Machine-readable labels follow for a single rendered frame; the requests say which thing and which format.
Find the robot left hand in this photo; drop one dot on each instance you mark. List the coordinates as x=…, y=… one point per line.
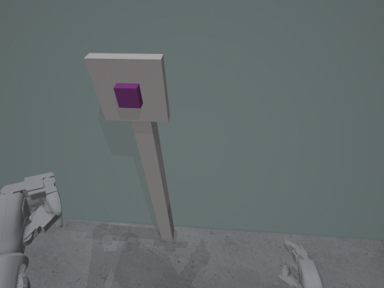
x=43, y=200

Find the left robot forearm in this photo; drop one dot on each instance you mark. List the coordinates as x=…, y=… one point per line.
x=12, y=270

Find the robot right hand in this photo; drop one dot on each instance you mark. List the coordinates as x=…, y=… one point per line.
x=304, y=275

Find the button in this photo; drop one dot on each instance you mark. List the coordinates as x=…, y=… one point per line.
x=128, y=95

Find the panel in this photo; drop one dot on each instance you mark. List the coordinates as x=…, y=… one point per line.
x=108, y=69

